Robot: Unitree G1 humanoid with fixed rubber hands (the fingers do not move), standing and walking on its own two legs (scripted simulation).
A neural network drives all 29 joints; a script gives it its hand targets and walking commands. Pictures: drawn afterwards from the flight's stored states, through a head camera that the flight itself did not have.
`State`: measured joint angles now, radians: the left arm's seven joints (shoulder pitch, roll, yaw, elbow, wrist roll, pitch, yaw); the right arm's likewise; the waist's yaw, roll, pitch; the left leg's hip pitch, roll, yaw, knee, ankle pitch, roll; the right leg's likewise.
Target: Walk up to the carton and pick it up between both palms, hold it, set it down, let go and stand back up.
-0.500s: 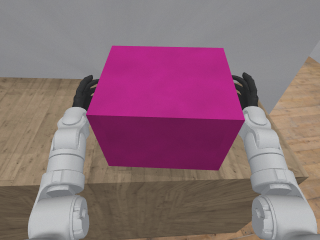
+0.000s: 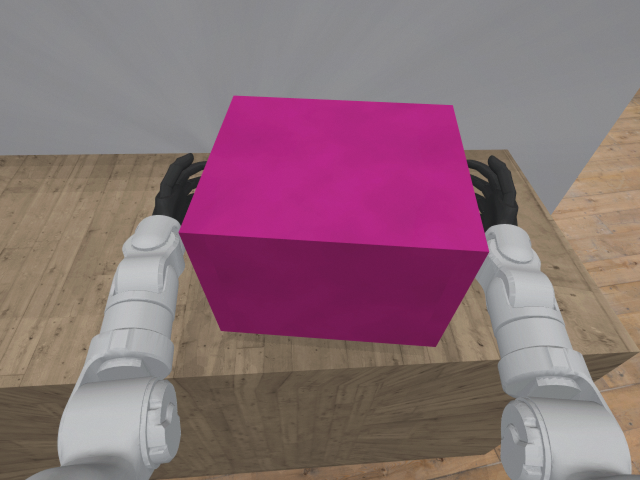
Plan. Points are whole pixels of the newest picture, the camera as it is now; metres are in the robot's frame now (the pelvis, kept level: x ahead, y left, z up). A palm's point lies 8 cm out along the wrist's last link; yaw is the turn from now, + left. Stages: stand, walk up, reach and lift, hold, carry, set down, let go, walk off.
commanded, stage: set down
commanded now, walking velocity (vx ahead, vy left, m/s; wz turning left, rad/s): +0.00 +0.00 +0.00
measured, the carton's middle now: (334, 220) +0.45 -0.04 +0.07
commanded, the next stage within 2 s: none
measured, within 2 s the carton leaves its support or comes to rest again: rests again in 1.32 s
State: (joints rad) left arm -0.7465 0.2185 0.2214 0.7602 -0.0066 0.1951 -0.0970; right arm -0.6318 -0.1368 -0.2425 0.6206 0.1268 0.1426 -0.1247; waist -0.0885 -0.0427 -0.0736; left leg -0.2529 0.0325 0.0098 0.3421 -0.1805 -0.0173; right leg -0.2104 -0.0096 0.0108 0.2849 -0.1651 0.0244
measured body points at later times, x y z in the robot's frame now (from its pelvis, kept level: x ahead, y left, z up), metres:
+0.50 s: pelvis +0.00 +0.00 +0.00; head +0.04 +0.03 +0.45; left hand +0.46 +0.16 +0.09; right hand +0.39 -0.24 +0.11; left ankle -0.01 +0.13 -0.75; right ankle -0.02 -0.14 -0.75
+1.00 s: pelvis +0.01 +0.00 +0.00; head +0.08 +0.02 +0.44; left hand +0.49 +0.15 +0.07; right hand +0.40 -0.24 +0.08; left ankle -0.01 +0.13 -0.75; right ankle -0.02 -0.14 -0.75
